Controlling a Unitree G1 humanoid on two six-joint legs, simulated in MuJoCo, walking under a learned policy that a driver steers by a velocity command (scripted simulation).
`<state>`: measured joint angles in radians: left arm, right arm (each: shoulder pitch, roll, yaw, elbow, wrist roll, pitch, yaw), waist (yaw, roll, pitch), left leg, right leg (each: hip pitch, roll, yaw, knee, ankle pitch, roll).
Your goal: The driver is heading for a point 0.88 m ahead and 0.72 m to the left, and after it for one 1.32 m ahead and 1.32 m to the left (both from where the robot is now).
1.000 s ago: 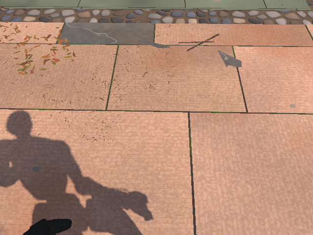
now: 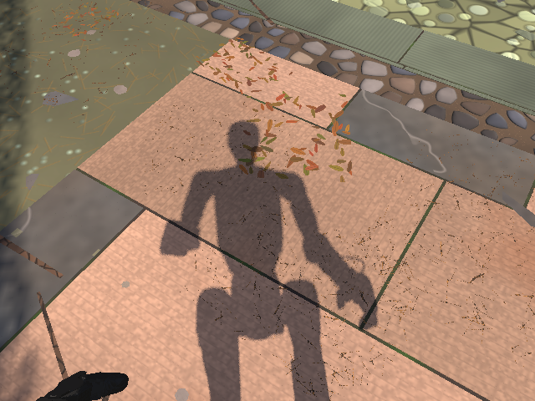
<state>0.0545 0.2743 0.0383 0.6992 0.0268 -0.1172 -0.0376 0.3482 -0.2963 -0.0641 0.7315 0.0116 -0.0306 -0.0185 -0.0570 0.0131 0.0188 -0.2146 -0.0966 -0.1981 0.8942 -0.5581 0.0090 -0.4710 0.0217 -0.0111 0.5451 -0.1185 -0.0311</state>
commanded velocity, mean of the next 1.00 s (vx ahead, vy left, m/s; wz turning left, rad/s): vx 0.18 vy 0.00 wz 0.37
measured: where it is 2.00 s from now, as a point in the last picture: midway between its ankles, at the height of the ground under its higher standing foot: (115, 353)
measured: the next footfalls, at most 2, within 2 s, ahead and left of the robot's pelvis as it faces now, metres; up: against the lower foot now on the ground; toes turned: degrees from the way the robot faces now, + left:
left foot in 0.30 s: +0.15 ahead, +0.14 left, +0.00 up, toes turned -1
left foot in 0.86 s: +0.15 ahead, +0.18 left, +0.00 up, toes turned +22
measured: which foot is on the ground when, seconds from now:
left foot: up 0.00-0.28, down 0.30-0.56, up 0.58-0.84, down 0.86-1.00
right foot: down 0.00-0.86, up 0.88-1.00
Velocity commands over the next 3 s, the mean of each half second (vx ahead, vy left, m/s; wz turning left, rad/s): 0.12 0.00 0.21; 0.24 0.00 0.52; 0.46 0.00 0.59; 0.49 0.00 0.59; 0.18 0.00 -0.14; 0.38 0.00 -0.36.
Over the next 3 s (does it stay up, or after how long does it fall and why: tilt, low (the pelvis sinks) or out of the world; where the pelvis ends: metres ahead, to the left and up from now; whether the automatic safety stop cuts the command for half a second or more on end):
stays up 0.79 0.69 0.02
